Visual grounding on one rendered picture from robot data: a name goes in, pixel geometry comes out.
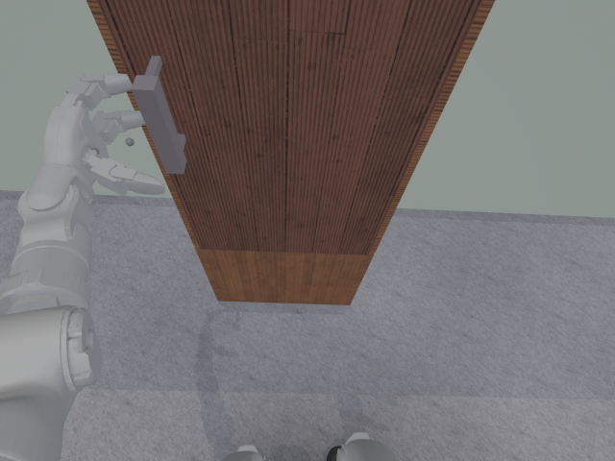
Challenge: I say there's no robot left upper arm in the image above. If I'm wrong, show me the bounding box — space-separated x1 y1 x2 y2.
0 304 102 461

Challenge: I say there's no robot left hand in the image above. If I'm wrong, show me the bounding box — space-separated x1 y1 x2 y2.
43 73 165 196

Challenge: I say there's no handle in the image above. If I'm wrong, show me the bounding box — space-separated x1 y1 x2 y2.
131 56 186 174

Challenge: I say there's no left robot forearm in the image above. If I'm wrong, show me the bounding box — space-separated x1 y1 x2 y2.
0 164 94 315

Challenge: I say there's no right robot shin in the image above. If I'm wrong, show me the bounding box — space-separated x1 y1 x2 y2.
345 432 369 445

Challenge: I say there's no cupboard door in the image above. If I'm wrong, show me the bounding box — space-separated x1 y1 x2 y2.
97 0 483 255

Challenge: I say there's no robot right thigh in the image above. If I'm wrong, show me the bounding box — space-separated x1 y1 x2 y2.
336 439 402 461

